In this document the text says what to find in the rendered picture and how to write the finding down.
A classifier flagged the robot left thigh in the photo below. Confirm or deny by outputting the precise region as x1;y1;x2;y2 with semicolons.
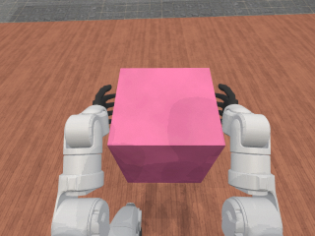
108;206;142;236

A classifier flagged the robot right forearm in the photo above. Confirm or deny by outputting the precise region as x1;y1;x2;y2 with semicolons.
221;104;284;233

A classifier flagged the robot left hand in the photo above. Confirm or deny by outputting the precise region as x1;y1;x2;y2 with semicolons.
93;85;116;124

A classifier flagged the robot left forearm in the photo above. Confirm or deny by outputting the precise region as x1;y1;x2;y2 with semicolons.
50;104;110;234

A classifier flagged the robot left upper arm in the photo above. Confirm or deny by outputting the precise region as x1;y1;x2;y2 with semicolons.
51;198;110;236

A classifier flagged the robot right hand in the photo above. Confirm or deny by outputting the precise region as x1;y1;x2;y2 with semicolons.
215;84;238;124

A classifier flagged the robot right upper arm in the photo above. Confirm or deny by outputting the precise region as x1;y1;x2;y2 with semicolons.
221;196;283;236

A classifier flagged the carton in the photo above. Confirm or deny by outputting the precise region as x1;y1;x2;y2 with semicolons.
107;68;225;183

